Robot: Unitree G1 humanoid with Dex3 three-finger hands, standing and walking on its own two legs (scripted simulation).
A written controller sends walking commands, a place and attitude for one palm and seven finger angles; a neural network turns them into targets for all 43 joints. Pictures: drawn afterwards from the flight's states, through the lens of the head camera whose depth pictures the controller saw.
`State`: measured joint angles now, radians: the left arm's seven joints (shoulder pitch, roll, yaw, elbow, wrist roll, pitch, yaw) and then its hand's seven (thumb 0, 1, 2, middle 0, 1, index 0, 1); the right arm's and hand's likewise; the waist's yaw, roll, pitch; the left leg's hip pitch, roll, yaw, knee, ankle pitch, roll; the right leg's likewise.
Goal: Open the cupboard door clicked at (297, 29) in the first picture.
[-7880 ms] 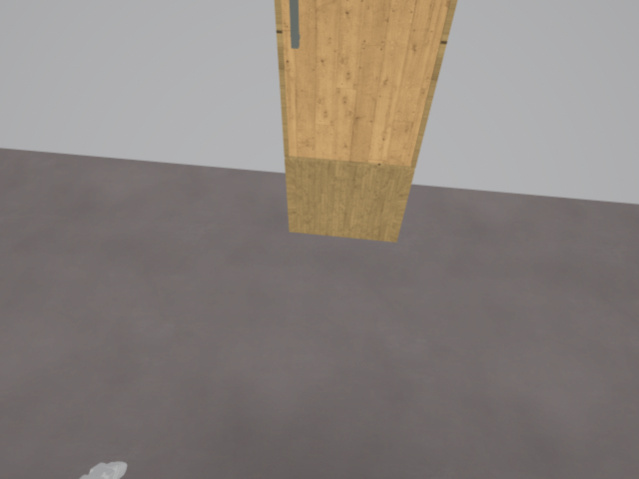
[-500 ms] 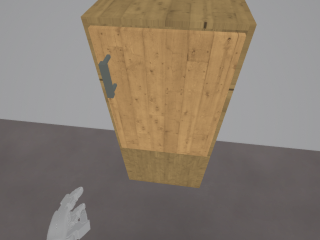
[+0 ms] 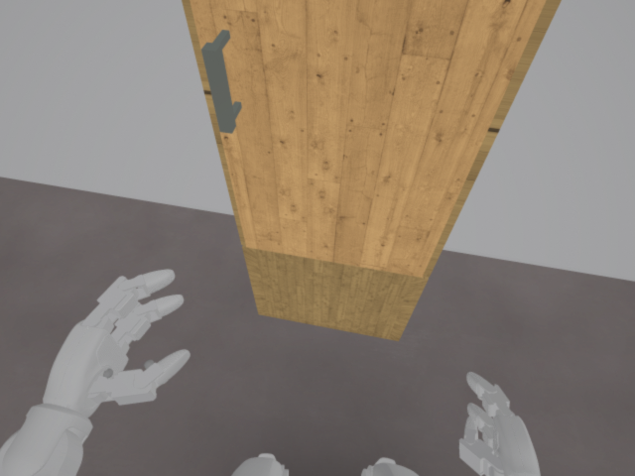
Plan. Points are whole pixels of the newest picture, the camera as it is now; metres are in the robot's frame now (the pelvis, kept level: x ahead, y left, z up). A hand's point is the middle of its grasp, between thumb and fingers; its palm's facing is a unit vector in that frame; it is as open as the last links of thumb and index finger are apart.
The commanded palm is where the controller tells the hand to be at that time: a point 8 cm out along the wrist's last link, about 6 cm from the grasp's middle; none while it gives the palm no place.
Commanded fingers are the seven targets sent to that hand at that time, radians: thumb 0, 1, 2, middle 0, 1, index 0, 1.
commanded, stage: raise the hand with hooked fingers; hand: left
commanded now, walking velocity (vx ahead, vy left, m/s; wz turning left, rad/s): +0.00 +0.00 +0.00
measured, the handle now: (225, 83) +0.59 +0.18 +0.16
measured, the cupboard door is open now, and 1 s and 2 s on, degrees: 0 0 0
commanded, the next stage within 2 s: move the hooked fingers beside the handle in 1.46 s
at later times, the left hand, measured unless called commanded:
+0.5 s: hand (86, 295) +0.27 +0.26 +0.12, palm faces -0.07 -1.00 -0.07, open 12.9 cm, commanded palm +0.24 +0.32 +0.13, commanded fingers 0.00 -0.45 0.32 -0.30 -1.17 -0.30 -1.17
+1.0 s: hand (27, 216) +0.31 +0.31 +0.19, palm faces -0.05 -1.00 -0.08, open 14.0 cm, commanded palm +0.28 +0.35 +0.19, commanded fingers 0.00 -0.50 0.30 -0.30 -1.20 -0.30 -1.20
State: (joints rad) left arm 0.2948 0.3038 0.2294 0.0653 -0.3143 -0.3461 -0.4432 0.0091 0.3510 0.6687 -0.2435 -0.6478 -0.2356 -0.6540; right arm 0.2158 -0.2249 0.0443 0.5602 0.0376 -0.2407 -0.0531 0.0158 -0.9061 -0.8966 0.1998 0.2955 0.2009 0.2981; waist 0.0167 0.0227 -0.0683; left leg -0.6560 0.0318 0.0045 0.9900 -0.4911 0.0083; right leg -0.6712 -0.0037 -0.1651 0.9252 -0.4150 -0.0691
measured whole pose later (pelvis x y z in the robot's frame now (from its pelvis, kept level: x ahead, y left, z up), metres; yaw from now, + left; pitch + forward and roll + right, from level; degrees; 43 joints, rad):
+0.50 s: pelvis +0.01 +0.03 +0.03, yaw -1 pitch +4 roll -2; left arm 0.13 0.37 0.33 0.15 -0.35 -0.20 -0.46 0.00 -0.23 0.42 -0.29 -1.02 -0.28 -1.03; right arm 0.26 -0.29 0.04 0.57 0.05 -0.29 -0.09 0.02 -0.91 -0.90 0.20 0.30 0.20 0.30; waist 0.01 0.02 -0.04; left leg -0.42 0.00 0.05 0.76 -0.41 0.05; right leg -0.44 -0.01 -0.12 0.70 -0.32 -0.02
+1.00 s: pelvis +0.02 +0.03 +0.05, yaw -1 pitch +1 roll -2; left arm -0.15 0.50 0.44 0.33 -0.34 -0.03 -0.56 -0.01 -0.50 0.30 -0.31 -1.19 -0.30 -1.20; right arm 0.27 -0.28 0.09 0.60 0.06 -0.22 -0.10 0.02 -0.90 -0.90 0.20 0.30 0.20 0.30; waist 0.03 0.03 -0.02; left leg -0.27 -0.01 0.05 0.59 -0.34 0.05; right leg -0.29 -0.01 -0.12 0.53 -0.25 -0.02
